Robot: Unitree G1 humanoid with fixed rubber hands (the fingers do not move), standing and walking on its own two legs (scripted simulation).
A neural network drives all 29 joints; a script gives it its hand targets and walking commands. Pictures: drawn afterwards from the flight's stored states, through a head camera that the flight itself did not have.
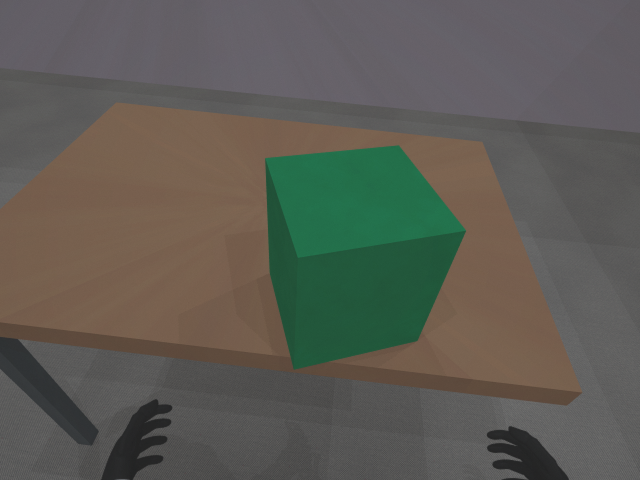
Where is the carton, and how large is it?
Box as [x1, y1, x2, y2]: [265, 145, 465, 369]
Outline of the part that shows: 398,145 265,158 270,275 294,369 417,340 465,230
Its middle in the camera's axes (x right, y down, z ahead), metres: +0.04 +0.03 +0.60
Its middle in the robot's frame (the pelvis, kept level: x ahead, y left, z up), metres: +0.45 -0.04 +0.04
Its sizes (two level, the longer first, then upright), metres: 0.210 0.200 0.250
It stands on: a table, 0.69 m high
